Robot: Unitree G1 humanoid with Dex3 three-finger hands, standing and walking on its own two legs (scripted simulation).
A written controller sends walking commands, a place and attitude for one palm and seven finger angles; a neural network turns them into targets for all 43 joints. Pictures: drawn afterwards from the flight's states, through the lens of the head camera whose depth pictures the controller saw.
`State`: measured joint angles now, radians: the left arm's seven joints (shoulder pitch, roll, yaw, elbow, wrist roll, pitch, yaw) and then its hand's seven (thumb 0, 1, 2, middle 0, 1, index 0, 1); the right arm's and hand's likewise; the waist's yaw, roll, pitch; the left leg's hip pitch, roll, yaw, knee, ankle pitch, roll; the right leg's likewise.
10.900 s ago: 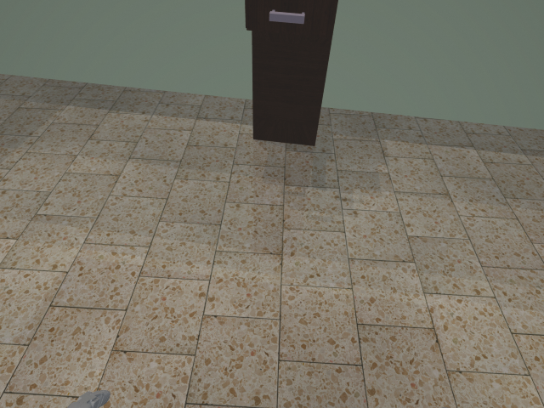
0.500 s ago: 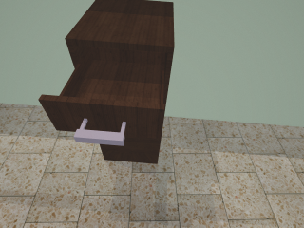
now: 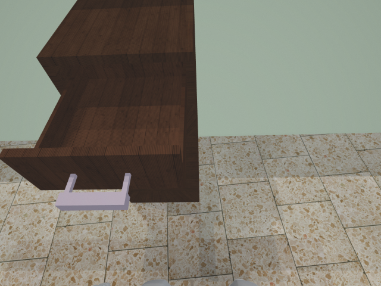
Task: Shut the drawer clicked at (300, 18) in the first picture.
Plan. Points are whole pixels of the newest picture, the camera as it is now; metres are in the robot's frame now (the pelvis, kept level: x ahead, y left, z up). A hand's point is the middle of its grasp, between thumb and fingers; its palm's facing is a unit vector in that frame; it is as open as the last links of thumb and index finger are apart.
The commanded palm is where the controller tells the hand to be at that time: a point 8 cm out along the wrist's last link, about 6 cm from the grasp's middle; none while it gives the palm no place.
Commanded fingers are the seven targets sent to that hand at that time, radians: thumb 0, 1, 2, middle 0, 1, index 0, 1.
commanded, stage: come to a stop and stand still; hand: left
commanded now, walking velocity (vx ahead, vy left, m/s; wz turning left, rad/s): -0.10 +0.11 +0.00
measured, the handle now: (96, 189) +0.29 +0.20 +0.06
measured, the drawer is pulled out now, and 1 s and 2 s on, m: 0.27 0.27 0.27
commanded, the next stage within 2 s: look again from close up in 1.06 s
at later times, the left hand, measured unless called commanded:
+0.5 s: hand out of the picture -0.04 +0.21 -0.16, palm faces +0.02 -0.98 -0.18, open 7.4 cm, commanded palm none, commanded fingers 0.00 0.90 0.90 -0.20 -0.30 -0.20 -0.30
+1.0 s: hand out of the picture -0.06 +0.13 -0.16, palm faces +0.05 -0.99 -0.15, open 7.3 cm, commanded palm none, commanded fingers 0.00 0.90 0.90 -0.20 -0.30 -0.20 -0.30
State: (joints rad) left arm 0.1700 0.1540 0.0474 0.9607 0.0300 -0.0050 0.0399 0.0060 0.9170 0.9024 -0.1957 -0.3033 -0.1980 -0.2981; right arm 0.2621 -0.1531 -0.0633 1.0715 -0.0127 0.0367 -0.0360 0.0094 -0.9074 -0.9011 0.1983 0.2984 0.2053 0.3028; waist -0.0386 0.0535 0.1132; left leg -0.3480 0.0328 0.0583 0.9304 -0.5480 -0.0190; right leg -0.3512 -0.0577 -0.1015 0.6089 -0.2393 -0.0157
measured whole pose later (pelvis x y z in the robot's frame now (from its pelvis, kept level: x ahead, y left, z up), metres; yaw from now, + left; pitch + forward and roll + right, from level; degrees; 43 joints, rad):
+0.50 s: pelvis -0.04 +0.03 +0.02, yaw -1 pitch +0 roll -1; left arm 0.32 0.17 0.05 1.04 0.03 0.04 0.01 0.00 0.91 0.90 -0.20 -0.30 -0.20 -0.30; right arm 0.30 -0.14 -0.02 1.06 -0.04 -0.01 -0.03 0.01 -0.92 -0.90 0.20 0.30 0.21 0.30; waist -0.02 -0.01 0.01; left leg -0.17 0.01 0.09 0.40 -0.24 0.05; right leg -0.29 -0.04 -0.06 0.70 -0.39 0.03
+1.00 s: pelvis -0.04 -0.01 +0.02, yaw -1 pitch -1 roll +1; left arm 0.35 0.08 0.00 1.13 0.01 -0.01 0.04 0.01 0.91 0.90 -0.20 -0.30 -0.20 -0.30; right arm 0.29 -0.10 0.00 1.18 -0.01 0.00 -0.04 0.01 -0.91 -0.90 0.20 0.30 0.20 0.30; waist 0.00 0.01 0.02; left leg -0.14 0.04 0.08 0.41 -0.24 -0.02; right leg -0.13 0.01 -0.07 0.43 -0.28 -0.04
